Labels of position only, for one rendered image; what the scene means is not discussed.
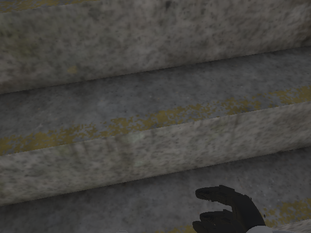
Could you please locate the right robot hand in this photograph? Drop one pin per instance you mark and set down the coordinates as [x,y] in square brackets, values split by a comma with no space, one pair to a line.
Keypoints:
[244,216]

